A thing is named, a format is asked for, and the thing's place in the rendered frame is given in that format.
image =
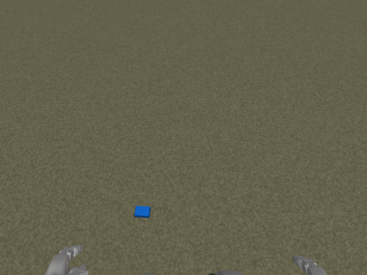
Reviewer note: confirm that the right robot hand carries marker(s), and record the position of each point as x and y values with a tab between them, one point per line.
308	265

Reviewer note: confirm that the small box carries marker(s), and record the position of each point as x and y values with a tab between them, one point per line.
142	211

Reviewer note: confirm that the left robot hand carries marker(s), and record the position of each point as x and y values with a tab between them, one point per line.
59	263

